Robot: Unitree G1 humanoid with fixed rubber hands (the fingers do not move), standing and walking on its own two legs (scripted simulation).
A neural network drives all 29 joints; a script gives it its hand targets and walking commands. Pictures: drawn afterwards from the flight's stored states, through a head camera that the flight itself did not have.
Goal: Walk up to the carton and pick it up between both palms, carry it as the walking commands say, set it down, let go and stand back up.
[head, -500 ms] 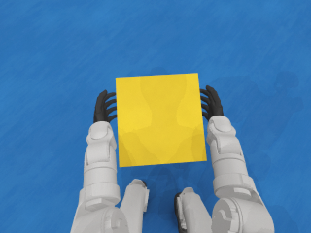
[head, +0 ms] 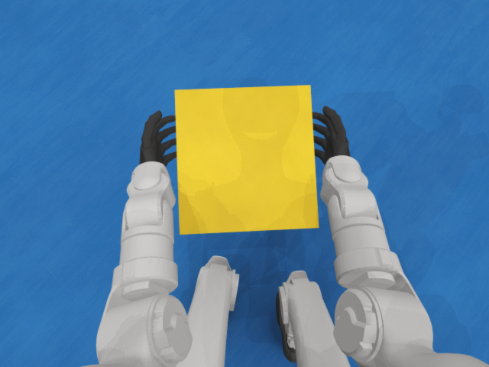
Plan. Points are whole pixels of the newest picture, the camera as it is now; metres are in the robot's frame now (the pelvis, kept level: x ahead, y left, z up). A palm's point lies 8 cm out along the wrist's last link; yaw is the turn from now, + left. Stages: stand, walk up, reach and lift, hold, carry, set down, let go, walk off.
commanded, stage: set down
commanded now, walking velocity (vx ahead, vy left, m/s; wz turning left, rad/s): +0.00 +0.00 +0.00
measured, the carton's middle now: (244, 167) +0.44 +0.06 -0.16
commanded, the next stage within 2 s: none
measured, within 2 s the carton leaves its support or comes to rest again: neither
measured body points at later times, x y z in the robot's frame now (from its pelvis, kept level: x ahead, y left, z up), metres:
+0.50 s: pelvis -0.02 +0.00 -0.07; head +0.25 +0.04 +0.28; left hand +0.45 +0.22 -0.17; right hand +0.49 -0.07 -0.17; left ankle +0.09 +0.12 -0.56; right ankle +0.05 -0.12 -0.56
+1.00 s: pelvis -0.03 +0.00 -0.13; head +0.29 +0.04 +0.18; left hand +0.48 +0.22 -0.26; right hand +0.51 -0.07 -0.26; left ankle +0.09 +0.12 -0.56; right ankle +0.05 -0.12 -0.56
